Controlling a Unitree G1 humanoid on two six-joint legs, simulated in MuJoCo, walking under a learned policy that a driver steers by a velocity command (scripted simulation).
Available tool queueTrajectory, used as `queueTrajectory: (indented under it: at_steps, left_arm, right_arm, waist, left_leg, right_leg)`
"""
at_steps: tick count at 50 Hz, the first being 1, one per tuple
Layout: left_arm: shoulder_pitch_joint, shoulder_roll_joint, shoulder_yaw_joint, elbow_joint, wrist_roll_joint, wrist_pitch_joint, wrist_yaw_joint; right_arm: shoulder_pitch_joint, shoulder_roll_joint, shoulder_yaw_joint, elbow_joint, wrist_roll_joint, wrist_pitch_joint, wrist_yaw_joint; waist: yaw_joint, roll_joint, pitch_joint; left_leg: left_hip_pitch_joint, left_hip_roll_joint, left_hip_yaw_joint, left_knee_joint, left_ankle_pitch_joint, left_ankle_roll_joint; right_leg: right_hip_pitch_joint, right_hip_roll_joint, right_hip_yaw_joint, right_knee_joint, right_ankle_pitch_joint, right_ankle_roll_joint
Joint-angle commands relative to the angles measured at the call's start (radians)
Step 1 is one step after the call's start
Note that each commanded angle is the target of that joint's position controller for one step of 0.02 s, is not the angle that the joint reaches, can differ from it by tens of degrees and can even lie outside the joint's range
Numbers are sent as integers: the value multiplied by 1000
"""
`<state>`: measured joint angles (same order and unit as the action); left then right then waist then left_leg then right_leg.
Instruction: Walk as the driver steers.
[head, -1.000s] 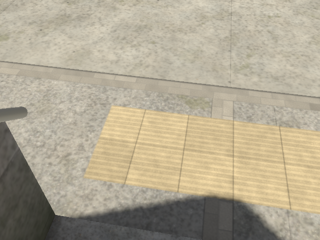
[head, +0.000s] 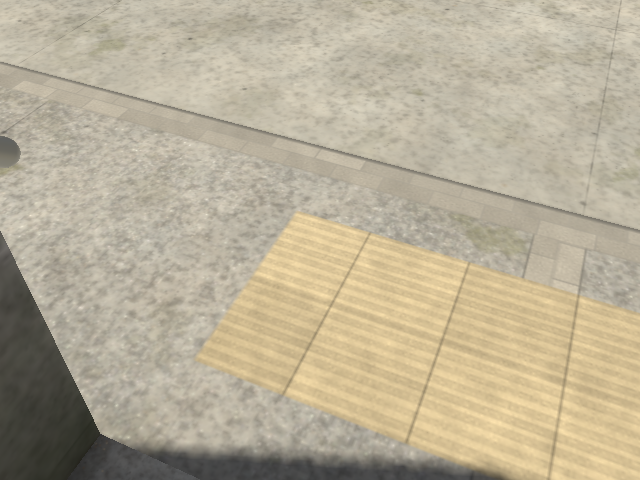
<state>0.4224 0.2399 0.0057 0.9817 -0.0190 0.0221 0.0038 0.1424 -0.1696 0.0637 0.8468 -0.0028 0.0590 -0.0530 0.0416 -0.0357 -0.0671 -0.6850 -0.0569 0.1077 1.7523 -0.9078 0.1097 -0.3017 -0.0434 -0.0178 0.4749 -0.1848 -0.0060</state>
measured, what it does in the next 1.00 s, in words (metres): steps to the right: right foot 0.20 m lower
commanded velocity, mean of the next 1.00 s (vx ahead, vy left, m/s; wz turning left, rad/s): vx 0.00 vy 0.00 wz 0.01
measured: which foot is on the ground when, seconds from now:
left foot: down 0.00-0.90, up 0.92-1.00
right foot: down 0.00-0.50, up 0.52-0.86, down 0.88-1.00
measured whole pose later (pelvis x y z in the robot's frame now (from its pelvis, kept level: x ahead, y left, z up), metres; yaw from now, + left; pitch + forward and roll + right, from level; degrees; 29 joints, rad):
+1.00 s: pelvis -0.03 -0.10 +0.01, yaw +1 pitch +0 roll +2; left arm 0.36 0.19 0.03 0.99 -0.01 0.03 -0.03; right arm 0.36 -0.22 0.02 0.95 -0.03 0.04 -0.03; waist -0.04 -0.01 -0.05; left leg -0.72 -0.03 0.06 1.84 -0.85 0.12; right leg -0.22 -0.04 -0.02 0.34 -0.13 -0.03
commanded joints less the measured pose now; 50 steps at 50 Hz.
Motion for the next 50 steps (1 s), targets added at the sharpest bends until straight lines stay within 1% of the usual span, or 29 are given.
queueTrajectory:
  at_steps: [1,2,3,6,8,11,16,19,20,21,22,24,25,26,27,28,29,30,32,36,39,42,44,45,46,47,48,49,50]
  left_arm:
    - [6,95,32,-58,-11,28,0]
    - [-32,119,42,-82,3,43,-4]
    - [8,108,50,-83,12,53,-14]
    - [119,39,42,-10,17,45,-18]
    - [4,40,42,-47,15,68,-25]
    - [-16,54,45,-80,7,85,-30]
    - [160,7,29,-38,23,88,-34]
    - [388,47,16,16,36,40,-34]
    - [218,147,33,-42,27,26,-16]
    - [28,252,67,-109,-4,16,4]
    - [-92,271,78,-126,-26,16,13]
    - [-133,228,84,-168,-29,27,25]
    - [-47,164,79,-159,-11,47,43]
    - [-65,146,84,-176,-5,39,33]
    - [-40,143,88,-166,18,23,23]
    - [-70,131,100,-155,-1,20,-1]
    - [-54,79,95,-160,-22,14,-16]
    - [-15,50,88,-141,-8,13,-20]
    - [5,-1,71,-107,11,47,-9]
    - [-145,-9,45,-160,-3,45,-11]
    - [-129,21,55,-153,-13,34,-10]
    - [16,58,73,-69,-8,34,-2]
    - [158,101,81,-13,-9,42,-20]
    - [197,118,77,6,-11,43,-31]
    - [261,131,70,35,-5,38,-46]
    - [224,190,77,49,1,23,-42]
    - [144,216,85,31,10,5,-39]
    - [97,186,77,10,9,-7,-35]
    - [57,155,59,4,28,-18,-32]
  right_arm:
    - [79,-117,6,-42,-16,-3,-10]
    - [98,-148,6,-46,-40,4,-24]
    - [43,-134,19,-55,-54,10,-30]
    - [-71,-63,21,-59,-20,-5,-23]
    - [-36,-74,16,-61,-23,-7,-1]
    - [-38,-82,5,-54,-20,4,5]
    - [-94,-53,-2,-58,-14,17,-1]
    - [-35,-23,-29,-19,-20,22,35]
    - [52,-61,-55,-23,-22,27,62]
    - [91,-56,-58,-30,-47,24,73]
    - [144,-56,-55,-35,-49,21,70]
    - [291,-104,-51,12,-64,32,67]
    - [309,-127,-45,7,-47,32,62]
    - [356,-204,-66,39,-48,23,55]
    - [331,-118,-37,38,-52,6,29]
    - [285,-57,-22,52,-53,5,7]
    - [191,-43,-18,42,-48,-4,-13]
    - [105,-45,-21,33,-34,-17,-20]
    - [52,-46,-34,11,-10,-22,-3]
    - [209,-88,-46,29,-23,-19,7]
    - [265,-124,-48,43,-34,-6,4]
    - [306,-133,-41,52,-32,2,9]
    - [270,-106,-36,43,-35,-11,30]
    - [238,-63,-30,34,-10,-24,43]
    - [242,-60,-40,39,-8,-35,42]
    - [216,-51,-40,6,12,-46,36]
    - [210,-59,-41,18,-19,-47,20]
    - [151,-90,-53,16,-39,-33,12]
    - [111,-91,-55,5,-40,-29,9]
  waist:
    - [-79,168,125]
    - [-97,230,95]
    - [-51,210,98]
    - [32,88,35]
    - [-31,67,89]
    - [-39,91,117]
    - [48,50,151]
    - [109,-192,98]
    - [-6,-239,111]
    - [-79,-255,133]
    - [-157,-240,118]
    - [-180,-268,133]
    - [-164,-160,238]
    - [-207,241,307]
    - [-226,283,256]
    - [-202,130,248]
    - [-116,66,222]
    - [-41,28,138]
    - [9,11,75]
    - [-105,65,108]
    - [-146,74,86]
    - [-117,35,31]
    - [-30,-3,-31]
    - [5,-50,-43]
    - [24,-84,-23]
    - [7,-184,-28]
    - [-23,-189,31]
    - [-15,-152,66]
    - [-18,-125,79]
  left_leg:
    - [159,146,-359,-626,447,66]
    - [91,229,-651,-861,342,127]
    - [60,246,-723,-895,238,179]
    - [-106,185,-460,-705,128,152]
    - [-229,132,-411,-793,-105,125]
    - [-336,139,-427,-846,-246,134]
    - [-436,90,-277,-721,-338,120]
    - [-282,-110,143,27,-101,58]
    - [-106,-143,198,256,-13,33]
    - [58,-112,120,296,115,37]
    - [168,-71,42,162,111,59]
    - [523,-127,100,-300,-22,113]
    - [495,-168,28,-745,-206,162]
    - [484,107,-519,-966,-177,259]
    - [373,310,-996,-1057,-105,342]
    - [271,260,-974,-1085,-38,355]
    - [161,231,-828,-1011,118,321]
    - [78,215,-664,-904,226,277]
    - [-95,160,-397,-838,244,187]
    - [96,139,-303,-770,492,130]
    - [160,121,-301,-678,641,128]
    - [86,82,-238,-465,565,103]
    - [-113,29,-183,-309,104,119]
    - [-234,-12,-64,-187,-53,89]
    - [-343,-14,-12,26,-110,80]
    - [-362,14,17,60,-41,41]
    - [-361,28,25,183,63,10]
    - [-356,21,22,218,83,-2]
    - [-320,32,-14,208,88,-18]
  right_leg:
    - [-207,-65,-42,-9,366,-61]
    - [-162,-44,16,-19,83,-34]
    - [-120,-44,72,-79,-74,-45]
    - [166,-30,9,-92,193,-77]
    - [222,-15,-45,-95,119,-69]
    - [237,0,-67,-11,94,-51]
    - [317,28,-113,20,7,-44]
    - [233,-95,71,-214,-250,15]
    - [-46,-187,307,-415,-605,-8]
    - [-270,-244,415,-525,-759,-75]
    - [-286,-239,356,-526,-705,-72]
    - [-421,-123,109,-640,-522,48]
    - [-378,-49,64,-553,-573,126]
    - [-603,43,-9,-183,-571,148]
    - [-623,-59,322,-7,-449,49]
    - [-528,-37,468,7,-180,26]
    - [-389,-13,427,33,12,7]
    - [-208,-3,343,98,167,-4]
    - [63,30,163,181,189,2]
    - [-3,27,81,-104,207,-14]
    - [74,5,3,-309,269,5]
    - [326,-31,-87,-422,360,4]
    - [505,-112,-41,-277,395,12]
    - [547,-134,-29,-104,496,34]
    - [540,-173,39,-8,511,15]
    - [476,-296,225,-123,226,-96]
    - [357,-339,298,-207,85,-194]
    - [286,-316,305,-246,13,-205]
    - [216,-310,310,-229,49,-229]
